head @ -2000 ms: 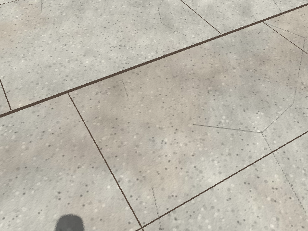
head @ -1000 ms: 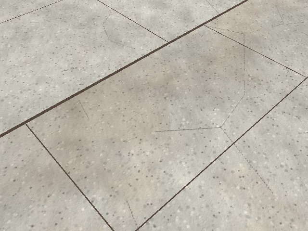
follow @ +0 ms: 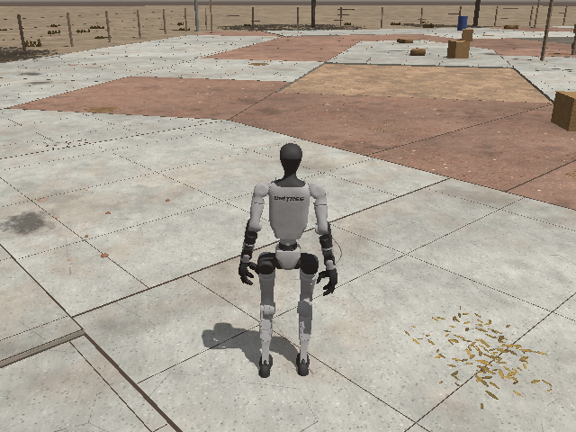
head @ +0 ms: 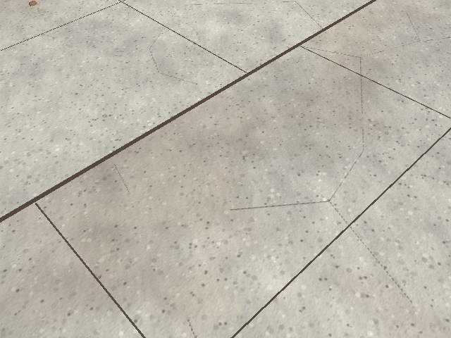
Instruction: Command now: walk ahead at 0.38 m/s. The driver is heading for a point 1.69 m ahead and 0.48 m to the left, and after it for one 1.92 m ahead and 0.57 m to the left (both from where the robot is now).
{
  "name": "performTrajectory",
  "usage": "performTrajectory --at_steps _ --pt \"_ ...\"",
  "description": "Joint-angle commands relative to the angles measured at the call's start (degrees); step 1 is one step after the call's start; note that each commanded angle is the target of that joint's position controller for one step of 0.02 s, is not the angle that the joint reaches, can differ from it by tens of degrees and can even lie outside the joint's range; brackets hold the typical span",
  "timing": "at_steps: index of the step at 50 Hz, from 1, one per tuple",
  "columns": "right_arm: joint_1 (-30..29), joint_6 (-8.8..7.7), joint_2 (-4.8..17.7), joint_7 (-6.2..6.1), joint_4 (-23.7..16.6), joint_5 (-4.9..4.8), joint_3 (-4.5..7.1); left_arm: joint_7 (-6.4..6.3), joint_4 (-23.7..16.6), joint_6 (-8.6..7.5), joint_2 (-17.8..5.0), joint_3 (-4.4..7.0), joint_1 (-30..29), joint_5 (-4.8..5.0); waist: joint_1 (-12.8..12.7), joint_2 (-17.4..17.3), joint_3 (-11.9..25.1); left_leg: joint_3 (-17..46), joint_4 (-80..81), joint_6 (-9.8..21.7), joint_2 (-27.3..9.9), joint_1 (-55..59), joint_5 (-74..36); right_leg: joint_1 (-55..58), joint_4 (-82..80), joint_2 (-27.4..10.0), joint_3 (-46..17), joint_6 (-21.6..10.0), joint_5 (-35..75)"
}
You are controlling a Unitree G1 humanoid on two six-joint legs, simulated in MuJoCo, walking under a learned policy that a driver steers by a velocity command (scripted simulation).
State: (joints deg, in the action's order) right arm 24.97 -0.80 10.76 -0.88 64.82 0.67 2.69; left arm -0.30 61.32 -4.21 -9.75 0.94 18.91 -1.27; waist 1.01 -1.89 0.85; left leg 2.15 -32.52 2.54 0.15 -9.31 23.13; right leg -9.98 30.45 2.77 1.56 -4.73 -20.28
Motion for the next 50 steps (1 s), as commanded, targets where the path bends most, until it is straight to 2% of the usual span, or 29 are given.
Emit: performTrajectory --at_steps 1,2,3,4,8,11,13,15,16,17,18,19,20,21,22,23,25,28,31,34,39,42,44,45,46,47,48,49,50 --pt "-14.42 -2.81 3.65 0.79 -9.84 1.15 0.32 -0.61 5.27 -0.75 -12.06 3.56 24.64 0.38 -10.70 17.68 -10.43 -5.46 -21.19 2.03 1.97 -39.34 7.12 24.15 -20.92 -23.12 -36.07 -9.18 -1.30" --pt "-14.34 -3.02 5.41 0.98 -9.09 2.20 0.84 -0.69 3.99 -0.49 -8.82 2.80 20.72 -0.10 -8.00 7.77 -11.07 -3.21 -27.93 2.57 -1.02 -40.80 5.88 22.80 -17.98 -22.56 -31.46 -9.25 7.72" --pt "-12.65 -3.36 3.77 1.36 -8.34 1.63 0.63 -0.58 2.55 -0.53 -7.37 2.35 17.08 -0.37 -5.89 5.03 -9.86 -2.47 -30.17 2.48 -2.20 -39.52 2.48 21.10 -17.43 -20.57 -26.50 -8.45 13.89" --pt "-12.65 -3.56 3.24 1.85 -8.28 1.05 0.63 -0.56 1.54 -0.66 -6.68 2.04 14.23 -0.62 -4.38 4.45 -9.03 -2.44 -30.70 2.24 -3.15 -38.39 -0.68 19.67 -18.41 -18.80 -22.85 -7.70 15.61" --pt "-17.10 -2.36 2.61 2.84 -10.90 1.20 0.65 -0.85 1.72 -1.72 -4.72 0.84 13.16 0.23 -2.29 7.14 -8.32 -6.63 -26.39 0.87 -1.99 -35.59 -7.81 15.91 -20.19 -13.57 -11.89 -5.92 32.81" --pt "-24.47 -1.96 0.93 3.14 -14.52 0.84 -0.47 -1.09 1.51 -2.06 -5.04 0.34 11.70 0.29 -2.02 7.33 -10.10 -9.22 -12.74 0.78 -0.45 -28.64 -13.07 9.40 -21.51 -11.44 -7.07 -5.35 38.09" --pt "-25.66 -1.64 1.43 2.79 -15.63 0.47 -0.67 -1.19 1.66 -2.40 -6.51 0.40 11.56 0.40 -1.61 9.11 -9.41 -11.27 -5.50 2.10 1.62 -19.32 -15.37 6.52 -21.34 -11.91 -5.68 -4.97 45.99" --pt "-20.36 -1.64 4.50 1.89 -14.53 0.26 0.38 -1.29 1.73 -2.76 -7.93 0.61 11.12 0.61 1.39 9.18 -5.61 -11.43 -3.56 4.16 3.90 -10.14 -16.13 8.22 -14.16 -13.19 -4.49 -3.84 61.63" --pt "-14.22 -1.93 6.10 1.49 -12.67 0.12 1.17 -1.35 1.62 -2.70 -8.72 0.81 10.57 0.57 4.17 8.60 -2.06 -10.66 -2.04 5.20 4.87 -4.09 -16.36 9.60 -6.66 -13.14 -3.87 -3.08 65.69" --pt "-5.90 -2.26 7.07 1.06 -9.75 0.18 1.94 -1.33 1.36 -2.40 -9.44 1.00 9.32 0.73 7.97 7.67 1.98 -9.97 2.10 6.16 4.81 4.80 -18.40 8.41 3.75 -12.11 -2.82 -2.17 63.33" --pt "1.33 -2.54 9.84 0.50 -7.63 1.15 2.98 -1.00 0.92 -2.26 -8.75 0.81 9.61 0.66 10.30 5.64 5.72 -4.15 3.51 7.53 -0.92 15.58 -13.06 0.64 16.99 -9.80 -1.95 -1.82 49.29" --pt "5.57 -2.71 15.12 0.53 -7.46 2.48 4.00 -0.49 -0.53 -1.92 -2.04 -0.33 13.59 1.01 7.66 -5.82 11.87 19.51 6.33 12.43 -18.19 25.81 -4.46 -12.56 39.69 -2.31 0.94 -0.56 5.94" --pt "2.40 -2.21 15.00 1.33 -7.60 0.92 4.04 -0.04 -0.59 -1.51 -4.17 0.76 15.50 1.41 5.52 -7.59 13.88 41.49 18.01 17.90 -23.20 24.95 2.69 -22.05 51.18 2.42 -4.94 -0.93 -7.38" --pt "-6.01 -2.31 11.75 1.44 -9.13 -0.16 3.22 -0.05 -2.41 -1.13 -6.32 1.30 9.75 0.53 2.15 -2.77 3.34 33.98 20.61 16.04 -21.47 15.82 10.66 -26.25 50.97 -2.68 -5.67 -1.69 -1.38" --pt "-10.43 -2.87 7.63 1.73 -10.17 -0.44 2.12 0.32 -3.60 -1.29 -6.69 1.49 5.17 -0.08 1.59 1.02 -2.22 26.70 22.56 14.55 -19.19 7.07 6.65 -25.38 47.71 -4.72 -4.93 -1.84 3.00" --pt "-11.65 -3.53 5.86 1.75 -9.89 0.02 1.53 0.48 -3.63 -1.13 -5.52 1.57 4.27 -0.18 -0.39 2.73 -4.57 21.00 23.63 12.92 -16.67 1.77 -0.51 -22.72 44.56 -6.40 -4.98 -1.71 4.72" --pt "-9.69 -4.61 3.57 1.27 -8.17 0.22 0.52 0.99 -3.18 0.21 -3.30 1.42 6.00 -1.03 -3.11 1.78 -4.73 12.61 24.42 11.06 -13.36 -3.87 -11.13 -17.30 39.57 -7.98 -4.80 -0.54 4.89" --pt "-5.00 -5.60 5.01 0.97 -6.44 0.16 0.49 1.40 -4.86 1.44 -3.08 1.67 2.23 -1.07 -3.50 0.33 -5.85 7.03 25.61 10.88 -11.52 -3.67 -18.92 -20.43 34.26 -8.71 -2.56 0.90 7.42" --pt "-1.46 -5.50 5.60 0.93 -5.95 -0.01 0.30 1.81 -8.18 1.83 -3.88 1.84 -6.86 -0.92 -1.72 0.09 -7.48 4.18 27.08 10.14 -10.25 -0.22 -22.47 -27.05 26.32 -9.56 -0.52 2.36 13.79" --pt "1.73 -5.46 5.14 0.87 -5.49 -0.12 -0.11 2.10 -10.78 1.62 -3.02 1.44 -14.39 -0.31 0.28 -0.41 -7.67 1.22 26.31 8.48 -8.81 2.80 -29.87 -27.12 15.55 -8.28 1.63 3.17 19.24" --pt "6.86 -5.35 5.55 0.17 -3.89 0.34 -0.33 2.11 -13.56 1.22 -2.96 1.11 -22.18 0.07 2.83 -1.70 -7.41 0.11 23.36 8.13 -10.41 12.08 -39.29 -26.42 5.26 -5.52 3.85 1.93 20.43" --pt "5.91 -5.14 6.54 -0.34 -3.61 0.89 -0.12 1.79 -14.23 0.56 -4.07 1.56 -21.46 0.05 1.07 -2.35 -6.64 -0.55 18.31 8.07 -12.22 16.65 -51.24 -22.65 1.58 -3.58 4.24 -0.52 14.56" --pt "4.35 -4.96 7.77 -0.50 -3.68 1.00 0.19 1.01 -11.45 -0.07 -5.94 2.63 -11.95 -0.03 -3.22 -3.20 -1.66 -1.67 7.22 6.81 -11.83 17.06 -64.55 -10.89 -1.13 -0.09 5.16 -2.80 10.74" --pt "3.10 -4.76 7.92 -0.40 -3.98 0.58 0.18 0.48 -8.34 -0.64 -7.34 3.48 -2.33 -0.50 -7.48 -2.08 3.09 -3.33 -3.51 5.75 -10.11 12.72 -61.04 1.29 -4.97 -0.23 4.67 -4.33 13.88" --pt "2.47 -4.90 6.23 -0.16 -5.89 -0.10 -0.41 -0.22 -6.35 -1.01 -11.77 4.82 7.71 -2.04 -10.87 1.94 10.00 -4.85 -19.60 4.83 -7.70 0.59 -42.29 16.63 -5.08 -11.56 -7.33 -7.32 9.45" --pt "9.81 -4.73 0.42 0.55 -6.61 -2.42 -1.27 0.08 -5.95 -0.64 -16.55 6.07 10.10 -2.54 -7.18 15.11 16.62 -6.99 -41.64 2.32 3.63 -20.48 3.60 31.02 -10.31 -28.26 -36.55 -16.34 7.90" --pt "5.45 -4.45 6.68 0.28 -6.29 -0.85 0.42 0.70 -6.27 0.14 -13.54 5.62 6.13 -0.27 -6.77 5.31 13.51 1.00 -45.62 3.39 1.64 -25.30 4.05 26.42 -13.83 -25.36 -38.43 -14.94 4.53" --pt "0.22 -4.72 6.28 0.47 -8.29 -0.49 0.59 0.90 -7.15 0.03 -10.58 4.65 -0.22 0.37 -4.50 4.75 4.69 1.17 -43.61 3.55 -0.99 -27.36 -1.38 17.87 -15.45 -23.43 -28.78 -12.85 5.99" --pt "-2.36 -4.93 5.33 0.60 -8.80 -0.24 0.48 1.11 -7.35 -0.47 -7.48 3.86 -3.12 0.17 -3.17 2.38 0.41 0.92 -40.57 3.38 -2.81 -25.88 -4.70 11.02 -17.59 -20.87 -22.94 -11.14 12.07"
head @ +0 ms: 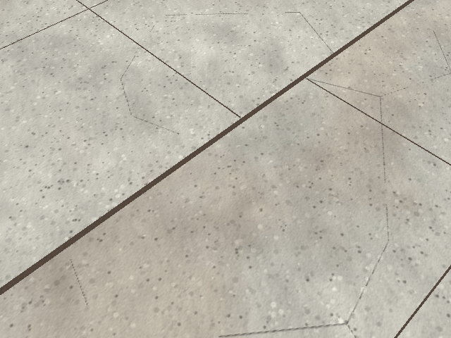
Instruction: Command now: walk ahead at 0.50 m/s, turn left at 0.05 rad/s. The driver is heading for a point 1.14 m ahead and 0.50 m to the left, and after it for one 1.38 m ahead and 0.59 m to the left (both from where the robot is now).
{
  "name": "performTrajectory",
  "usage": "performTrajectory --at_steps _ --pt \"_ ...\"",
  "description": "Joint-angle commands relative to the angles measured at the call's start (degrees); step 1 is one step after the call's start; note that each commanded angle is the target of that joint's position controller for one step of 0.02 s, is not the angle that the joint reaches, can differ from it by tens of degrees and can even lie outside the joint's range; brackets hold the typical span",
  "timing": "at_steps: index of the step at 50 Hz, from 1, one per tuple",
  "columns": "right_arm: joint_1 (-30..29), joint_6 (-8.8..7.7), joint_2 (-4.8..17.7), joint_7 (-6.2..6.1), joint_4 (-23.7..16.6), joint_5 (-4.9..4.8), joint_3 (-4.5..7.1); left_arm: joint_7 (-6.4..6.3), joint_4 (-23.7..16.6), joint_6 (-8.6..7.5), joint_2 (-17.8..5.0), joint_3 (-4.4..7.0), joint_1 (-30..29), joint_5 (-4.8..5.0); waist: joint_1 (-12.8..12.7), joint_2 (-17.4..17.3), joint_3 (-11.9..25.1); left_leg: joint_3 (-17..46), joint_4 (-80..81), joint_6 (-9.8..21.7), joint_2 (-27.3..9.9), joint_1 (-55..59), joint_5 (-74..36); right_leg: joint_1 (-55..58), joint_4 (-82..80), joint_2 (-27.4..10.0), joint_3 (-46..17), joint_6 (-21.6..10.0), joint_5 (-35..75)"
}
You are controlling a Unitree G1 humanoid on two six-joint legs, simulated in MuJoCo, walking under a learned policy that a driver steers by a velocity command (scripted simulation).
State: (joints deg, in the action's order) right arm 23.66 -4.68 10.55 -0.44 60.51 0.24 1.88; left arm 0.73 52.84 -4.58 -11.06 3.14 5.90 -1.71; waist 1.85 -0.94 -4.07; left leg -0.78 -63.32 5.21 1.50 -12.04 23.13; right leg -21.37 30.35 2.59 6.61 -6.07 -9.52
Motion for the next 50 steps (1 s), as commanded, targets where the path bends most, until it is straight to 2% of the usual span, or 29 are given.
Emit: performTrajectory --at_steps 1,2,3,5,7,9,12,15,17,20,21,22,23,24,25,26,27,28,29,30,32,34,39,45,47,48,49,50 --pt "-1.31 -0.43 4.69 0.34 -4.23 0.78 1.43 -0.18 1.51 -0.57 -4.38 1.13 9.14 0.49 -2.35 1.43 3.44 3.98 -7.08 0.41 -5.35 -20.88 -5.97 17.99 -18.68 -18.49 -22.79 -7.66 4.33" --pt "0.19 0.51 3.41 0.74 -3.81 1.38 1.26 -0.51 2.34 -0.94 -2.49 0.51 9.37 0.57 -0.77 2.36 2.82 3.97 -4.83 -0.17 -6.04 -17.95 -6.69 14.43 -20.02 -16.54 -18.46 -5.82 6.36" --pt "1.01 1.29 2.45 1.11 -3.53 1.52 1.27 -0.72 3.11 -1.45 -2.39 0.35 10.91 0.56 -0.26 3.13 2.76 3.76 -3.82 -0.56 -5.88 -16.59 -7.10 13.11 -20.67 -16.14 -16.16 -5.20 8.38" --pt "-0.64 2.38 2.21 1.65 -4.33 1.69 1.45 -0.91 4.20 -2.35 -4.09 0.60 13.51 0.84 0.41 3.60 1.59 3.22 -2.33 -1.08 -6.09 -18.55 -9.12 12.39 -22.00 -15.46 -12.23 -4.51 11.52" --pt "-5.35 2.99 2.58 2.02 -6.13 1.60 1.52 -1.01 4.47 -2.63 -5.05 0.71 15.13 0.70 -0.07 3.85 0.03 2.77 0.10 -1.50 -6.83 -22.80 -13.51 12.71 -23.51 -14.92 -8.93 -3.61 11.82" --pt "-10.37 3.08 2.95 2.28 -8.05 1.33 1.48 -1.08 4.55 -2.65 -4.79 0.48 16.60 0.64 -0.96 3.92 -1.21 2.15 4.48 -1.88 -6.90 -25.92 -17.98 13.69 -24.17 -14.13 -5.97 -2.63 14.05" --pt "-16.51 2.68 2.20 2.61 -10.36 1.02 0.86 -1.35 4.63 -2.72 -4.68 0.12 18.01 0.75 -2.13 4.14 -1.92 -0.63 14.65 -2.01 -6.14 -25.36 -23.50 15.39 -23.69 -13.08 -1.39 -1.22 19.39" --pt "-22.23 2.57 1.72 2.84 -12.72 1.14 0.26 -2.04 5.56 -2.59 -5.39 0.11 21.27 0.82 -3.91 4.36 -2.51 -4.43 22.52 -1.02 -5.20 -24.63 -24.77 20.19 -22.75 -14.43 1.23 -0.93 24.40" --pt "-24.22 2.46 2.09 2.94 -13.97 1.31 0.28 -2.50 6.22 -2.18 -5.95 0.20 22.93 0.59 -4.32 4.32 -2.64 -6.10 25.76 0.25 -4.17 -24.50 -22.07 24.77 -20.36 -15.70 2.60 -0.92 29.45" --pt "-20.79 2.45 3.48 2.62 -13.74 1.58 1.08 -3.27 6.07 -1.47 -7.84 0.63 21.74 0.32 -1.74 6.20 0.43 -8.88 27.71 3.54 -0.10 -18.22 -14.44 29.38 -10.99 -16.99 5.36 -0.38 51.13" --pt "-17.12 2.43 4.37 2.44 -12.82 1.66 1.60 -3.41 5.81 -1.03 -8.66 0.90 20.97 0.12 0.01 6.95 2.65 -9.57 28.04 4.97 1.79 -14.25 -11.45 29.96 -4.75 -17.28 6.14 -0.45 56.83" --pt "-11.77 2.25 5.61 2.33 -11.25 1.77 2.34 -3.32 5.31 -0.50 -9.46 1.19 20.35 0.04 2.11 7.14 5.77 -9.57 29.91 6.45 3.49 -8.37 -9.82 29.11 4.04 -17.38 6.39 -0.54 56.98" --pt "-4.18 1.88 7.62 2.07 -9.02 2.35 3.45 -3.00 4.44 -0.15 -9.99 1.36 19.29 0.34 5.84 5.46 9.61 -7.14 34.94 8.44 3.68 2.72 -11.36 23.19 16.66 -16.48 7.28 0.48 48.65" --pt "2.10 1.77 12.97 1.38 -8.21 2.90 5.20 -2.52 2.10 -0.30 -8.25 0.97 18.62 0.58 8.20 -0.88 15.07 8.80 36.56 12.33 -8.54 15.94 -7.84 9.87 35.19 -13.73 7.58 2.03 23.70" --pt "-0.89 2.46 17.27 1.42 -9.65 1.98 6.16 -1.24 -2.25 -0.75 -4.52 0.60 18.83 1.67 3.48 -13.19 18.37 42.37 45.02 22.17 -22.39 28.96 -10.53 -14.46 54.76 0.66 1.06 5.05 -21.79" --pt "-1.45 3.14 15.84 1.20 -9.44 0.67 5.86 -0.93 -3.48 -1.39 -7.92 1.03 12.09 0.73 4.52 -2.20 13.84 37.77 47.49 20.22 -20.62 26.09 -10.44 -21.50 54.59 -3.42 -8.51 4.21 -16.60" --pt "-4.58 3.10 13.30 0.81 -9.58 0.45 5.16 -0.64 -4.82 -2.18 -7.45 0.80 9.42 1.32 2.87 -0.32 7.88 30.67 48.47 17.89 -19.44 19.43 -13.64 -22.30 50.55 -5.84 -8.58 4.04 -11.11" --pt "-6.84 2.81 10.51 0.77 -9.64 0.51 4.46 -0.82 -4.15 -2.38 -7.28 0.85 10.27 1.28 0.02 4.21 3.82 25.51 49.65 15.08 -16.77 12.26 -20.97 -18.94 44.81 -7.67 -8.39 4.32 -8.58" --pt "-8.35 2.32 9.36 0.45 -9.92 0.17 4.02 -0.94 -4.27 -1.51 -6.93 0.88 10.38 0.24 -1.83 4.60 2.78 21.25 50.00 13.31 -13.86 7.73 -26.04 -15.51 41.02 -8.80 -8.64 5.15 -8.22" --pt "-9.15 1.77 8.61 0.26 -10.19 -0.09 3.63 -0.78 -4.02 -0.22 -6.14 0.69 11.88 -0.71 -3.19 3.36 3.34 18.03 50.44 12.32 -11.67 5.08 -29.09 -12.22 38.55 -9.25 -8.60 6.02 -7.91" --pt "-7.24 0.66 9.70 0.30 -9.84 -0.53 3.67 -0.32 -4.92 1.63 -5.55 0.66 11.37 -1.28 -3.79 1.88 3.70 15.62 50.61 11.95 -9.50 3.44 -34.53 -11.43 35.08 -9.08 -7.51 7.52 -7.51" --pt "-4.88 0.43 11.33 0.35 -9.72 -0.48 4.01 -0.03 -6.74 2.42 -5.56 0.58 7.55 -1.19 -2.99 0.48 2.99 14.63 51.24 10.91 -8.02 2.89 -35.28 -13.66 30.77 -9.03 -6.49 8.69 -3.72" --pt "1.86 0.98 11.61 0.34 -9.71 -0.32 3.97 0.32 -11.52 2.78 -6.48 0.35 -4.17 -0.79 1.39 -2.08 1.91 16.70 50.61 7.45 -7.02 8.60 -35.98 -20.19 19.46 -7.77 -6.28 9.45 5.58" --pt "6.13 1.31 12.37 -0.42 -10.27 0.56 3.97 0.85 -16.23 1.77 -6.74 -0.80 -13.75 -0.12 4.33 -3.35 1.14 20.33 46.47 7.82 -8.18 16.11 -41.00 -20.48 7.85 -4.25 -6.36 7.87 6.96" --pt "4.85 1.25 13.27 -0.86 -11.01 0.77 4.19 0.76 -16.96 1.18 -7.79 -0.80 -12.65 0.18 2.92 -4.07 1.27 21.77 44.46 6.67 -8.93 16.06 -43.47 -15.26 3.37 -3.35 -7.19 6.53 5.84" --pt "2.62 1.17 13.91 -0.95 -11.72 0.78 4.32 0.53 -16.30 0.89 -8.60 -0.59 -9.22 0.33 0.82 -4.41 1.98 21.48 42.57 5.35 -8.58 13.86 -46.58 -8.85 0.81 -2.37 -7.15 5.59 4.15" --pt "0.49 0.95 14.72 -0.74 -12.44 0.80 4.49 0.01 -14.70 0.57 -10.05 -0.01 -3.57 0.45 -1.74 -4.46 4.35 20.98 38.01 3.89 -7.52 11.36 -52.94 0.11 -0.46 -0.59 -6.60 4.54 1.86" --pt "-0.88 0.58 15.22 -0.16 -12.78 0.45 4.57 -0.68 -12.49 -0.01 -11.61 0.70 4.51 0.48 -5.63 -2.47 8.63 19.29 28.79 2.57 -4.91 9.06 -54.95 10.96 -3.66 -0.38 -6.20 3.30 3.65"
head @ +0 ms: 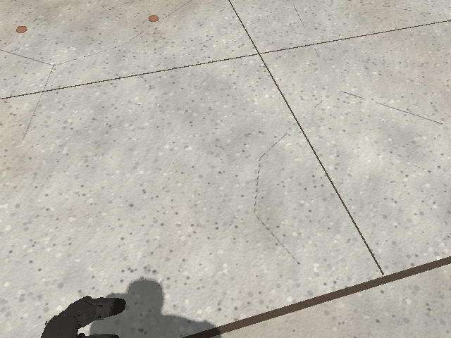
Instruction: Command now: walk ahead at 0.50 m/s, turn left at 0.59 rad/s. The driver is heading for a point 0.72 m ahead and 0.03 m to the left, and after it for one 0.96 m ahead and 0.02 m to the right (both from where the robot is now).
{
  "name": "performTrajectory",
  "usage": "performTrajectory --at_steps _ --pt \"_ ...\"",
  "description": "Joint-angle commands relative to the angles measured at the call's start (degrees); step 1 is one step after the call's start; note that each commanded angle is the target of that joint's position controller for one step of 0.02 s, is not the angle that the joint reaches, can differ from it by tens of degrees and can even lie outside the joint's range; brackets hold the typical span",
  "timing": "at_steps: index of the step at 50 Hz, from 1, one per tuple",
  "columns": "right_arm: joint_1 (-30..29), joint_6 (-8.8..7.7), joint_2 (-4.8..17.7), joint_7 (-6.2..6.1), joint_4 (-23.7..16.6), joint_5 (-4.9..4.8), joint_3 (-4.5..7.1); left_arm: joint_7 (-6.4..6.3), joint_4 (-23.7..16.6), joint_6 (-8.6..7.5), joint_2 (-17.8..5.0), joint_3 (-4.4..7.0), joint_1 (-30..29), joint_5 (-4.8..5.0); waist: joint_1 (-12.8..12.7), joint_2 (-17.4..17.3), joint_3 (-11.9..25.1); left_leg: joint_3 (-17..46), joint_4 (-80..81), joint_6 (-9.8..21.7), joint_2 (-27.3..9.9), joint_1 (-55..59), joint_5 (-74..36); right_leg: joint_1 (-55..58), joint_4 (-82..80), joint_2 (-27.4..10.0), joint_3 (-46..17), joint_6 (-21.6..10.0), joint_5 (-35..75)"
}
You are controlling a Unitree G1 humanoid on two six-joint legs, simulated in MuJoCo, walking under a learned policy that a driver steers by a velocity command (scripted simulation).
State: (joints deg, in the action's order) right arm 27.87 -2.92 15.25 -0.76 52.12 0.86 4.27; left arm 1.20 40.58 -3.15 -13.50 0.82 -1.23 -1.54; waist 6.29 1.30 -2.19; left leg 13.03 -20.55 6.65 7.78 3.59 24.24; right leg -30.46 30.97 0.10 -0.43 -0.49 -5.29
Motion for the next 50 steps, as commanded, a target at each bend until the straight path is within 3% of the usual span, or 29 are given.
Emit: performTrajectory --at_steps 1,2,3,4,5,7,10,12,17,22,23,24,25,26,27,28,29,30,31,34,40,42,43,44,45,46,47,48,50 --pt "-5.28 -1.70 8.27 0.85 -5.56 -0.84 1.59 -2.13 0.68 -2.08 -11.99 3.84 20.14 -0.77 -13.56 -1.51 13.56 3.70 -27.38 0.06 -7.93 -14.10 -44.10 34.12 -5.39 -6.13 -6.79 -4.46 -6.00" --pt "0.71 -1.60 1.55 0.75 -7.50 -3.11 0.23 -2.61 0.07 -1.74 -17.62 5.12 23.78 -2.51 -11.14 11.77 22.50 -3.47 -46.23 -2.15 0.53 -30.92 -3.69 50.46 -7.37 -24.25 -31.03 -10.40 -9.01" --pt "1.98 -0.98 6.02 0.35 -7.34 -1.13 0.56 -2.14 -0.13 -0.72 -15.40 5.06 20.73 -1.32 -8.77 11.71 22.23 -5.02 -53.12 -1.68 -1.36 -37.28 6.64 46.31 -12.77 -26.30 -44.14 -12.83 -14.38" --pt "-1.16 -0.22 7.12 0.39 -6.52 0.03 0.88 -2.03 -0.92 -0.40 -10.05 3.91 16.16 -0.71 -7.34 4.31 11.90 -5.67 -54.44 -1.82 -5.01 -39.08 1.10 36.66 -14.35 -23.95 -36.08 -11.92 -19.50" --pt "-4.45 0.07 6.50 0.98 -6.77 0.40 0.67 -1.82 -0.88 -0.45 -6.37 2.97 13.33 -0.50 -7.07 -0.14 5.85 -6.66 -51.71 -2.19 -7.11 -38.42 -3.01 29.24 -16.08 -20.54 -27.10 -10.61 -17.08" --pt "-6.04 1.27 5.06 2.03 -7.41 1.17 0.59 -1.98 0.51 -1.05 -5.35 2.46 13.51 -0.37 -5.65 3.40 1.09 -7.92 -48.25 -3.12 -9.34 -35.79 -4.60 21.55 -18.50 -16.37 -15.18 -8.67 -3.26" --pt "-6.44 2.84 4.00 2.49 -8.46 1.09 0.53 -1.33 2.04 -2.94 -6.32 2.70 15.93 0.60 -4.15 3.91 2.32 -9.61 -47.13 -4.31 -8.90 -35.00 -4.78 21.01 -16.39 -16.35 -5.30 -9.75 28.42" --pt "-9.79 3.16 3.41 2.91 -10.27 1.07 0.28 -1.34 2.37 -2.99 -7.02 2.89 15.90 0.83 -4.07 4.86 2.77 -10.64 -43.19 -5.03 -9.22 -37.44 -7.96 22.21 -16.16 -15.96 -0.34 -9.79 34.18" --pt "-17.35 3.24 1.22 4.43 -13.69 0.70 -1.16 -1.76 2.27 -1.44 -8.03 3.18 15.10 0.95 -5.44 6.25 3.12 -15.44 -24.88 -5.01 -9.14 -30.43 -20.09 19.89 -14.38 -12.95 9.59 -7.66 30.95" --pt "-19.42 3.04 3.32 4.19 -15.83 1.75 -0.52 -2.11 3.18 0.24 -10.84 4.23 18.63 1.29 -7.02 5.97 3.82 -16.27 -14.08 -2.78 -7.05 -25.69 -12.89 25.19 -5.57 -15.77 8.49 -6.35 30.29" --pt "-16.46 2.46 3.63 3.86 -15.05 2.17 -0.23 -2.27 3.29 0.83 -11.01 4.26 18.50 1.45 -5.57 4.36 5.25 -16.21 -9.29 -1.85 -5.92 -21.68 -14.30 25.25 0.61 -14.87 9.15 -5.55 29.12" --pt "-12.44 1.53 5.01 3.21 -13.67 2.91 0.21 -2.17 3.68 1.22 -10.57 4.11 20.47 1.34 -3.96 -0.43 8.25 -14.64 -3.40 -0.82 -5.92 -14.62 -23.63 23.28 9.71 -12.23 10.73 -3.48 22.91" --pt "-8.38 0.74 10.34 2.33 -14.24 3.28 1.25 -1.94 1.63 1.55 -7.46 3.14 23.65 0.92 -3.41 -10.91 14.50 1.15 -5.59 2.72 -21.38 -2.03 -49.71 12.80 24.73 -9.16 12.55 -0.74 -2.82" --pt "-8.58 1.24 13.05 1.79 -15.14 0.48 1.76 -1.94 0.31 2.89 -4.31 2.25 25.95 1.13 -5.22 -15.56 19.54 16.22 -5.59 12.57 -33.00 1.23 -70.39 4.51 35.73 -0.30 7.63 1.01 -35.22" --pt "-7.62 1.73 9.11 1.43 -14.30 -1.64 0.75 -2.13 1.89 4.49 -6.08 2.65 24.51 0.23 -4.11 -5.91 20.19 9.42 -6.67 13.99 -30.18 0.38 -69.42 4.42 38.25 -2.87 1.08 1.39 -32.94" --pt "-11.19 2.36 8.08 0.48 -14.72 -1.39 0.44 -2.09 0.91 4.75 -5.01 2.06 21.53 1.09 -3.90 -10.61 16.40 7.76 -2.10 14.04 -28.65 -4.48 -53.56 2.12 38.30 -2.53 1.27 1.70 -30.05" --pt "-14.75 2.90 5.51 0.04 -14.52 -0.68 -0.45 -2.27 1.00 4.78 -5.90 2.17 18.06 0.76 -5.00 -7.93 10.04 4.62 1.58 10.68 -24.18 -9.88 -41.51 1.39 34.74 -4.06 0.28 1.71 -25.73" --pt "-17.51 3.13 4.44 -0.32 -14.31 -0.51 -0.94 -2.31 1.27 5.05 -6.72 2.53 17.54 0.28 -6.65 -8.96 5.93 1.46 3.10 7.95 -20.91 -14.66 -38.15 3.03 31.54 -4.22 0.51 1.75 -23.02" --pt "-18.32 3.08 3.58 -0.30 -14.20 0.00 -1.36 -2.17 2.79 5.53 -6.97 2.63 19.73 -0.03 -7.63 -8.25 6.23 -1.18 3.44 6.83 -19.39 -17.07 -39.87 6.72 30.70 -3.53 0.98 1.58 -20.82" --pt "-17.93 2.15 3.82 0.11 -13.25 0.48 -1.41 -1.75 4.09 6.26 -4.77 2.26 21.41 0.58 -8.38 -5.69 7.75 -3.23 4.17 5.86 -18.28 -17.83 -36.01 10.58 24.63 -2.34 1.07 1.07 -19.34" --pt "-16.95 2.91 4.19 0.59 -10.80 0.99 -1.28 -2.34 4.28 6.77 -4.10 1.91 18.27 0.64 -6.27 -9.12 4.97 0.29 6.89 5.16 -17.89 -20.65 -9.06 15.45 8.39 -0.43 1.87 -0.07 -18.09" --pt "-15.66 3.71 5.40 0.41 -9.49 0.14 -0.82 -1.94 5.91 5.75 -3.04 1.56 22.59 0.02 -7.96 -8.03 5.87 1.68 8.47 3.61 -17.16 -24.18 8.55 22.62 0.71 1.50 4.97 -1.50 -15.84" --pt "-15.56 4.17 5.27 0.19 -9.11 -0.30 -0.73 -1.77 6.49 5.10 -3.14 1.53 24.09 -0.37 -8.89 -7.05 4.15 1.99 8.86 1.95 -16.11 -28.48 15.61 26.24 -2.89 1.83 5.07 -2.90 -16.96" --pt "-17.18 4.31 3.67 0.08 -9.64 -0.45 -1.04 -1.83 6.87 4.41 -4.22 1.59 26.06 -0.87 -10.07 -3.81 1.57 0.60 5.40 -0.09 -13.93 -33.10 17.24 27.96 -8.16 -1.60 -0.22 -5.05 -23.20" --pt "-20.94 4.07 1.20 0.30 -11.78 -1.05 -1.59 -2.15 7.17 3.83 -8.36 2.34 28.57 -0.86 -11.63 4.49 -0.95 -6.18 -4.20 -3.06 -8.38 -40.52 12.76 27.70 -17.29 -10.83 -14.26 -8.87 -37.27" --pt "-24.69 3.34 1.67 0.80 -13.32 -1.08 -1.34 -2.05 8.27 3.57 -12.42 3.81 28.80 0.18 -12.40 13.18 -6.04 -14.71 -17.13 -4.78 -2.37 -43.30 0.76 22.13 -28.77 -20.42 -29.79 -12.42 -47.20" --pt "-24.33 2.74 3.76 1.25 -13.18 0.57 -0.58 -2.36 8.03 3.12 -10.78 3.55 24.96 -0.13 -9.45 8.61 -9.12 -11.25 -23.81 -4.54 -6.02 -41.89 -4.19 18.68 -30.18 -21.05 -29.27 -12.52 -41.91" --pt "-20.25 2.35 3.58 1.90 -11.51 1.03 -0.34 -2.34 7.53 2.41 -9.31 3.32 21.93 0.19 -6.54 6.43 -6.78 -10.90 -25.98 -4.72 -6.31 -40.13 -6.56 19.20 -29.21 -18.39 -25.09 -11.00 -36.12" --pt "-16.23 1.76 3.61 2.83 -8.99 1.83 -0.05 -2.03 7.50 1.08 -7.98 3.33 20.28 0.76 -5.39 5.76 -3.30 -12.93 -28.95 -5.03 -6.64 -38.27 -8.77 22.97 -27.18 -13.64 -16.71 -9.28 -25.69"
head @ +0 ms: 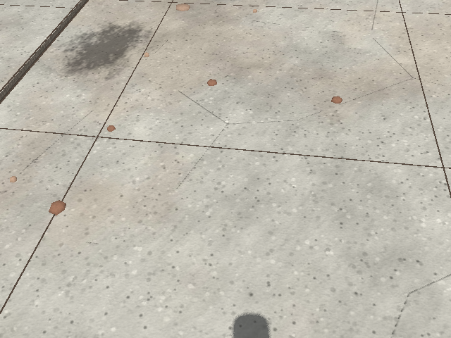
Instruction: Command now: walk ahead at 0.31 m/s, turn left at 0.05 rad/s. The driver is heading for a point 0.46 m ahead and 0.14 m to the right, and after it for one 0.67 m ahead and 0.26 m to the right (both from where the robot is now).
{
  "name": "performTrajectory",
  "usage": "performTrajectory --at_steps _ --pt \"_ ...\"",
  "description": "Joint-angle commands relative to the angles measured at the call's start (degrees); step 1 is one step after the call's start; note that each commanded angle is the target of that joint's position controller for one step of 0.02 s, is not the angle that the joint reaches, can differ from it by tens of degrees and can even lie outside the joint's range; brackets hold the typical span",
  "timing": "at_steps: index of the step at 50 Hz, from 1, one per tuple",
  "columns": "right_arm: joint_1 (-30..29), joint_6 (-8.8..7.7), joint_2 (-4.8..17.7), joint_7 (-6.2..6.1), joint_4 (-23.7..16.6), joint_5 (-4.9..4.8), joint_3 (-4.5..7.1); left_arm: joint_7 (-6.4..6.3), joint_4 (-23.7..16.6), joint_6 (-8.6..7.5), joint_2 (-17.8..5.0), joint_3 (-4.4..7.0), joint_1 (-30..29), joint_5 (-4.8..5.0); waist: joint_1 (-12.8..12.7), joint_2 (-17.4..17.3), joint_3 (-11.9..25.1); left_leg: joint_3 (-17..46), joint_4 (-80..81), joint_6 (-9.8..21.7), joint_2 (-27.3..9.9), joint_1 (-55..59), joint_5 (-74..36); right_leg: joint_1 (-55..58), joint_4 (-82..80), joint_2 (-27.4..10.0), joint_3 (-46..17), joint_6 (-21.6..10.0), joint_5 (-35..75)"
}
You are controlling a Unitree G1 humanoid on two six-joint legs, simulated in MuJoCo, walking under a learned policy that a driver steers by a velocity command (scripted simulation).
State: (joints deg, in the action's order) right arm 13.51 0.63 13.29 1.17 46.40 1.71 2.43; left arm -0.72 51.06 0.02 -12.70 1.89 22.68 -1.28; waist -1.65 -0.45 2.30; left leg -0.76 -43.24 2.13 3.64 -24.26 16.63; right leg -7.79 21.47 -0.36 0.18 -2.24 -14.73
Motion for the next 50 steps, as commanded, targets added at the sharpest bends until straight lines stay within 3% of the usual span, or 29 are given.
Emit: performTrajectory --at_steps 1,4,7,9,11,12,13,14,15,16,17,19,22,25,27,30,33,35,36,37,38,39,40,41,42,43,45,47,50 --pt "-2.11 -2.02 4.70 1.18 -2.89 0.93 1.58 0.06 -2.63 -2.68 -7.96 2.21 -3.06 0.60 2.04 7.51 -6.80 -0.32 -5.51 -0.73 -2.69 -9.56 -1.59 1.31 -16.90 -11.50 -14.11 -7.20 -12.90" --pt "-8.25 -2.40 2.56 1.33 -4.57 0.32 0.78 0.31 -0.49 -3.49 -7.19 2.38 1.68 0.38 -1.29 8.47 -7.08 -2.13 1.71 -1.43 -3.44 -9.00 -2.82 4.13 -15.37 -10.83 -11.28 -7.89 -7.65" --pt "-11.45 -2.78 2.91 0.97 -5.64 0.12 0.58 0.39 0.92 -3.68 -8.90 3.01 4.58 -0.08 -3.11 9.20 -7.08 -3.29 9.02 -0.93 -3.38 -4.80 0.74 4.41 -13.01 -12.23 -11.05 -9.15 -4.37" --pt "-9.98 -3.13 3.52 0.66 -5.47 -0.09 0.70 0.63 1.25 -3.57 -9.91 3.34 4.16 -0.02 -1.87 8.99 -6.90 -4.37 13.70 0.15 -2.59 1.90 0.95 1.42 -10.44 -12.99 -10.84 -9.20 -1.33" --pt "-1.12 -4.01 4.34 -0.08 -2.25 0.08 1.20 0.70 1.17 -3.47 -9.59 3.26 2.18 0.61 2.82 5.71 -4.76 -4.04 20.25 1.37 -1.38 17.88 -3.86 -6.21 -3.14 -10.80 -7.87 -7.03 4.19" --pt "7.40 -4.75 7.25 -0.85 0.37 0.56 2.22 0.76 0.24 -3.80 -7.79 2.62 0.33 0.60 6.69 0.78 -0.39 2.22 21.89 2.68 -5.98 29.88 -0.86 -12.26 7.16 -7.44 -3.97 -5.16 6.09" --pt "15.70 -4.97 14.56 -1.49 1.56 1.17 3.95 1.26 -3.18 -4.28 -2.54 1.06 -1.59 1.48 9.81 -13.72 4.67 24.92 29.46 7.97 -21.38 41.44 14.89 -26.66 25.88 0.13 3.61 -1.80 -5.93" --pt "17.40 -4.64 15.89 -1.45 2.71 0.49 4.32 0.93 -3.70 -3.91 -6.40 2.08 -3.38 0.23 9.52 -12.58 1.76 37.14 33.99 11.80 -27.54 36.40 18.62 -33.72 37.04 2.17 1.05 -2.52 -16.50" --pt "12.14 -4.53 11.98 -1.24 1.67 0.39 3.16 1.23 -3.16 -3.57 -7.47 2.59 -4.17 -0.09 6.46 -5.64 -3.51 30.66 33.06 11.55 -25.64 31.05 17.99 -34.88 41.61 -1.52 -3.33 -3.76 -12.85" --pt "7.76 -4.82 8.52 -0.98 0.70 0.20 2.23 1.96 -2.44 -3.64 -6.33 2.36 -4.06 0.36 4.57 -3.67 -5.68 24.49 34.21 9.90 -22.66 26.12 13.48 -33.27 41.24 -2.88 -4.26 -3.86 -8.02" --pt "5.21 -5.19 6.60 -1.07 0.30 0.02 1.59 2.40 -2.05 -3.49 -5.60 2.39 -3.89 0.49 3.05 -4.13 -6.78 18.82 35.95 8.00 -20.17 23.49 8.72 -31.84 39.60 -3.85 -4.08 -3.47 -4.89" --pt "4.65 -6.06 4.98 -1.51 0.91 -0.12 0.94 3.02 -1.23 -2.63 -5.12 2.41 -3.57 -0.45 2.09 -5.14 -6.47 10.73 37.07 6.29 -17.15 22.08 -3.41 -30.14 39.46 -3.90 -3.23 -2.07 -0.29" --pt "8.00 -6.92 5.12 -1.70 2.99 -0.57 0.91 3.54 -2.61 -1.94 -3.77 2.23 -7.33 -0.49 1.81 -3.72 -6.40 3.89 36.62 6.68 -17.14 23.38 -17.68 -33.77 39.46 -3.79 -2.55 -0.69 4.42" --pt "8.40 -7.14 4.46 -1.67 3.96 -0.55 0.59 3.94 -5.27 -1.82 -2.78 1.67 -13.85 -0.55 2.10 -3.69 -7.95 -2.02 36.63 6.49 -15.92 22.24 -23.91 -34.98 32.38 -3.60 -0.53 0.17 10.00" --pt "8.22 -7.30 4.71 -1.72 4.43 -0.59 0.55 4.47 -7.02 -1.87 -1.91 0.99 -18.17 -0.52 2.60 -4.27 -8.79 -5.58 36.70 6.04 -14.98 20.39 -25.96 -31.29 24.47 -3.27 2.13 -0.08 14.32" --pt "10.31 -7.28 6.29 -2.20 5.90 -0.75 0.86 4.93 -9.22 -1.75 -2.19 0.64 -22.31 -0.65 3.25 -3.58 -9.38 -7.90 35.56 5.58 -16.65 23.25 -31.71 -27.34 16.59 -2.26 5.51 -2.19 14.67" --pt "10.33 -6.61 8.39 -2.81 6.69 -0.57 1.30 4.34 -9.08 -1.66 -3.69 1.26 -19.38 -0.87 1.29 -4.49 -5.83 -10.73 25.46 4.32 -17.75 29.73 -55.52 -21.53 14.25 1.91 8.68 -5.75 8.55" --pt "9.74 -5.35 9.95 -3.18 6.60 -0.26 1.79 3.75 -6.28 -2.06 -5.90 2.44 -8.82 -1.29 -3.03 -4.75 0.35 -11.80 7.31 3.60 -17.51 29.40 -62.87 -10.18 11.78 5.88 9.17 -8.46 4.57" --pt "9.32 -5.07 10.27 -3.11 6.03 -0.68 1.83 3.10 -3.89 -2.65 -8.07 3.54 -0.78 -2.11 -6.77 -2.58 4.72 -12.59 -7.36 2.06 -15.75 22.09 -51.97 2.02 7.11 5.20 5.98 -10.41 7.92" --pt "11.57 -5.24 5.49 -2.56 3.45 -1.39 0.84 2.16 -3.91 -2.76 -14.39 5.23 2.04 -2.43 -5.21 7.10 10.91 -12.98 -28.56 -0.54 -9.91 4.27 -13.50 17.98 8.07 -10.46 -13.78 -15.42 16.65" --pt "12.37 -5.24 5.75 -2.22 0.61 -2.23 1.02 2.16 -5.45 -2.28 -18.29 6.16 0.28 -0.45 -3.06 12.41 18.89 -3.47 -44.75 -2.38 0.57 -9.82 17.73 27.07 2.43 -22.38 -40.91 -24.77 35.94" --pt "6.81 -5.28 7.04 -2.23 0.08 -1.31 1.13 1.66 -5.44 -1.74 -16.55 6.04 -1.23 1.12 -3.39 2.73 14.72 3.70 -43.96 -1.99 -4.31 -13.10 10.82 22.90 1.80 -19.61 -31.41 -22.42 40.88" --pt "4.71 -5.65 6.18 -2.23 -0.75 -1.63 0.65 1.19 -5.48 -1.70 -13.36 5.17 -4.68 1.36 -1.88 1.37 6.96 2.79 -40.20 -2.06 -6.27 -13.37 6.59 14.29 1.08 -17.92 -24.16 -20.55 45.03" --pt "4.47 -5.51 5.94 -2.38 -0.22 -1.06 0.69 1.02 -5.70 -1.61 -10.46 4.36 -7.21 1.33 0.38 -1.64 1.90 2.77 -35.08 -2.31 -7.96 -11.41 5.33 6.91 -0.48 -14.35 -19.33 -17.42 45.50" --pt "4.58 -4.49 6.12 -2.37 -0.44 0.05 0.77 0.77 -5.96 -1.55 -8.91 3.86 -8.87 1.77 2.06 -1.31 -0.19 2.98 -31.56 -2.98 -8.66 -8.88 5.21 1.51 -1.81 -11.55 -16.14 -15.78 45.50" --pt "6.14 -3.17 5.80 -2.26 -0.17 0.67 0.76 0.75 -6.22 -1.56 -8.18 3.45 -9.75 1.68 3.32 -0.49 0.06 2.90 -28.89 -3.62 -8.82 -5.67 4.86 -1.94 -2.67 -10.08 -13.93 -14.67 45.88" --pt "6.76 -1.42 4.88 -2.16 -0.68 0.64 0.64 1.08 -6.19 -2.13 -9.95 3.78 -8.92 1.14 4.23 0.14 1.41 2.03 -25.27 -4.70 -7.98 -3.88 3.81 -4.36 -2.40 -8.33 -12.10 -14.07 50.51" --pt "5.31 -0.76 4.82 -2.21 -1.57 0.42 0.63 1.10 -6.56 -2.12 -11.46 4.20 -8.18 0.87 3.95 1.04 2.47 1.70 -21.95 -5.26 -7.67 -4.86 1.19 -4.64 -2.22 -7.20 -11.72 -13.08 49.93" --pt "0.56 -0.06 5.97 -2.43 -3.50 0.33 0.90 0.67 -6.98 -1.23 -11.59 4.26 -6.49 1.04 2.23 3.18 2.37 2.23 -17.62 -5.86 -7.64 -8.09 -2.29 -3.24 -2.28 -6.19 -13.78 -10.91 42.19"
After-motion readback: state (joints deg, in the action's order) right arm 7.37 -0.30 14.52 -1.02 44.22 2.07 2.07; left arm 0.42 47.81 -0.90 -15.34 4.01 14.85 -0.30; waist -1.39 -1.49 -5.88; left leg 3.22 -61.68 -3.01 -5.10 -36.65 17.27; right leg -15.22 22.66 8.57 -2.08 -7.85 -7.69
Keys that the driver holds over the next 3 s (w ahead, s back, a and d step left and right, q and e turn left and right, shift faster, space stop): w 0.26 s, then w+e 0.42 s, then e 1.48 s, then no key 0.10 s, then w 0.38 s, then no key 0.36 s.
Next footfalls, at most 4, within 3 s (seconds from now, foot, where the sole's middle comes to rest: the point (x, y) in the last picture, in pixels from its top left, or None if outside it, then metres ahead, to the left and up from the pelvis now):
0.24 left None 0.14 0.13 -0.78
0.72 right None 0.45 -0.08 -0.78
1.34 left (235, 325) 0.60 0.04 -0.78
1.82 right None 0.42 -0.09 -0.78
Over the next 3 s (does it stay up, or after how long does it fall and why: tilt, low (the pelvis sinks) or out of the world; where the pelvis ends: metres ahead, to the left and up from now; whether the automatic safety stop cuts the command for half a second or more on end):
stays up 0.51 -0.19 -0.01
